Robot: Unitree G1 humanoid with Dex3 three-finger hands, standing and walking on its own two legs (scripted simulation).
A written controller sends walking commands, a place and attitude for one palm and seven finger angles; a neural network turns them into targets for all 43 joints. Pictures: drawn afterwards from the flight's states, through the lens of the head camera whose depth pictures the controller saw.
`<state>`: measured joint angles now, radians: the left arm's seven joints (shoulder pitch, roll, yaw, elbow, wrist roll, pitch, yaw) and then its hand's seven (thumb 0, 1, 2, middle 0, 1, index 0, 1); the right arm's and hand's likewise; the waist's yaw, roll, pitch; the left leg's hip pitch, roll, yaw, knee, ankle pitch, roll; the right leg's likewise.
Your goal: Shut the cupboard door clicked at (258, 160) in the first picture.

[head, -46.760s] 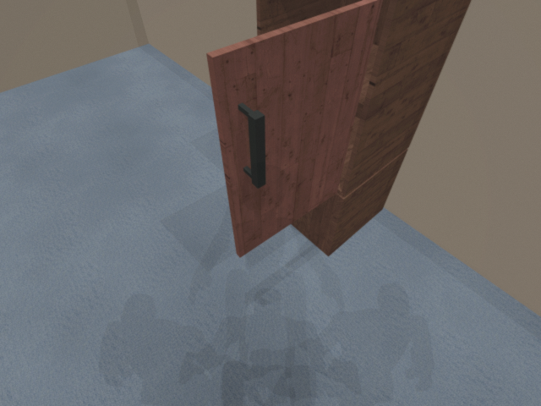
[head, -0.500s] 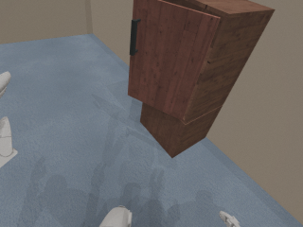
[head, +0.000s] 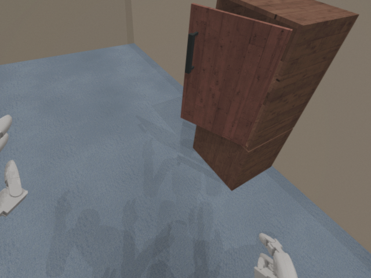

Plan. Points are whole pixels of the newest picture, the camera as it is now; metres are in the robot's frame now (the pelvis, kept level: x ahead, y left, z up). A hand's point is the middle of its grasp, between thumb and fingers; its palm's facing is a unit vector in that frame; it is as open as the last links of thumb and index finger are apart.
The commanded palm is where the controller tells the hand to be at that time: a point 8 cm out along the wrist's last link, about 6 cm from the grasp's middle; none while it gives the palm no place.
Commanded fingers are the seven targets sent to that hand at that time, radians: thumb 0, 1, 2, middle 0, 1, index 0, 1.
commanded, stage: stop stepping back and stand still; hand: left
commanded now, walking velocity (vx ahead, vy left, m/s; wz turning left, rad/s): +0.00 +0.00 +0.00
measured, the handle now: (192, 52) +1.00 +0.04 +0.05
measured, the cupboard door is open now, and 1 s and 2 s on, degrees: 25 25 25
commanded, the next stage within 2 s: let the arm hang, fingers relaxed in 0.50 s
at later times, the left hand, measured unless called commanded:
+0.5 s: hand (65, 174) +0.24 +0.24 +0.15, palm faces +0.36 -0.76 -0.54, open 7.4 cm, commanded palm +0.18 +0.28 +0.16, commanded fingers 0.00 0.90 0.90 -0.20 -0.30 -0.20 -0.30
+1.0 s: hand out of the picture -0.01 +0.18 -0.20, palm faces +0.04 -0.98 -0.18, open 7.0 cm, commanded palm none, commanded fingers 0.00 0.90 0.90 -0.20 -0.30 -0.20 -0.30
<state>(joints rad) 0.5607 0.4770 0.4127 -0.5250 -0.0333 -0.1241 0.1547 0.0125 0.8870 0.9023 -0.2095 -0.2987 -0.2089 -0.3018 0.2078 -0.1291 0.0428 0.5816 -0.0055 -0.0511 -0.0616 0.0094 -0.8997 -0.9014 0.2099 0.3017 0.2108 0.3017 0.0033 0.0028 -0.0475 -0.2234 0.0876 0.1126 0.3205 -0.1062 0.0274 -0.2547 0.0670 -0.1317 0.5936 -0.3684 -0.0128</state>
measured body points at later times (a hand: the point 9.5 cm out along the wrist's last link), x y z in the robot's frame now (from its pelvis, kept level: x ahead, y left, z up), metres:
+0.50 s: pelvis +0.03 -0.02 -0.02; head +0.04 -0.02 +0.43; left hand +0.22 +0.28 +0.18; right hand +0.17 -0.26 -0.12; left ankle +0.05 +0.09 -0.75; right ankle -0.04 -0.09 -0.75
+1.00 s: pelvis +0.00 +0.00 -0.02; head +0.01 +0.02 +0.43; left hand -0.01 +0.23 -0.18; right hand +0.04 -0.25 -0.16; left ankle +0.05 +0.09 -0.75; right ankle -0.04 -0.09 -0.75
